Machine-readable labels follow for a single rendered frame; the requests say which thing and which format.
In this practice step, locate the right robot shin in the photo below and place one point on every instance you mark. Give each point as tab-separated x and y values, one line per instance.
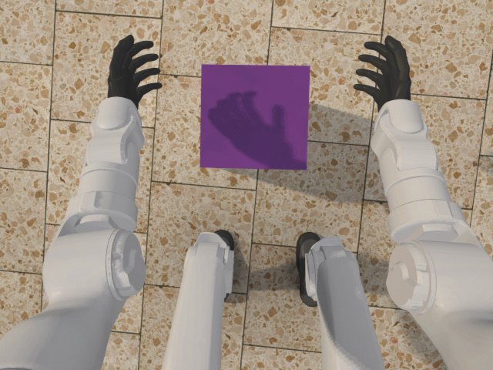
334	241

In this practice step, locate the robot right forearm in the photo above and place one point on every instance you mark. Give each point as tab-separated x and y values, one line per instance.
419	202

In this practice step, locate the robot left hand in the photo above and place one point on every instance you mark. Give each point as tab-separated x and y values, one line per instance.
123	81

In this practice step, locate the right robot thigh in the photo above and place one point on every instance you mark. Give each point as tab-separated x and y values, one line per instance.
348	337

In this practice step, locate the robot right hand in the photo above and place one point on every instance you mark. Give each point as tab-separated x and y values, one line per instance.
395	83

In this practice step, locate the left robot upper arm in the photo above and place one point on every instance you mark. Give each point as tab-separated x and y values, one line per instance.
88	278

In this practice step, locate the right robot upper arm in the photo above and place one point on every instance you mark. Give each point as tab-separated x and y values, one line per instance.
448	289

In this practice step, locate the robot left forearm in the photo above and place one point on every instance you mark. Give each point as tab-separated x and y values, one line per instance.
109	178

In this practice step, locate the carton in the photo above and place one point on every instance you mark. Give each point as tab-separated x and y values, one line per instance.
254	117

